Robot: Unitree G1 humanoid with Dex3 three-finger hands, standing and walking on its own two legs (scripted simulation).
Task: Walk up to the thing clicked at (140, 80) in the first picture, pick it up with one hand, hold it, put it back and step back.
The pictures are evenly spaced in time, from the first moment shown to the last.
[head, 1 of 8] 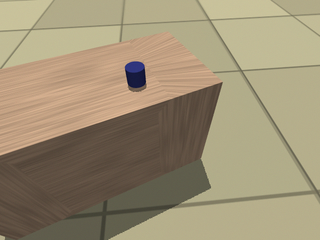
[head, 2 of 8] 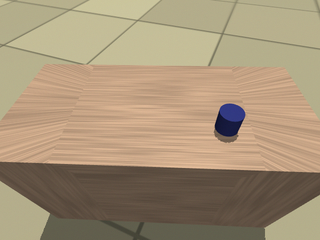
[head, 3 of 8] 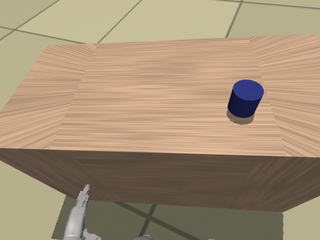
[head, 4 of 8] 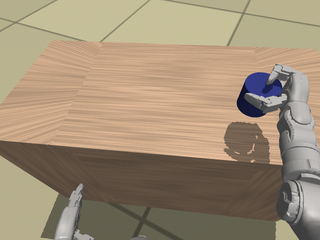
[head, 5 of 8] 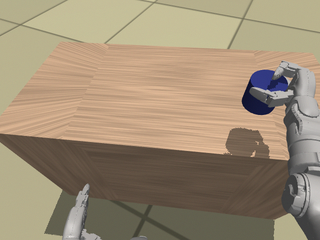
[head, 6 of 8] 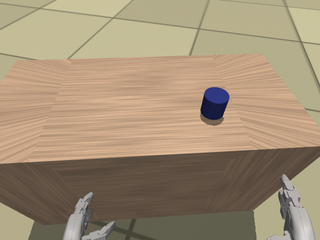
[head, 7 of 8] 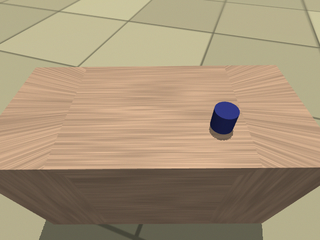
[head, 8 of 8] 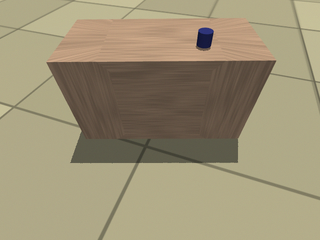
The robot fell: no
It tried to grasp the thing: yes
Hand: right
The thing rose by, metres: 0.22
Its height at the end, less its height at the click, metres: +0.00
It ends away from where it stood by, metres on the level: 0.01
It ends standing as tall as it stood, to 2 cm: yes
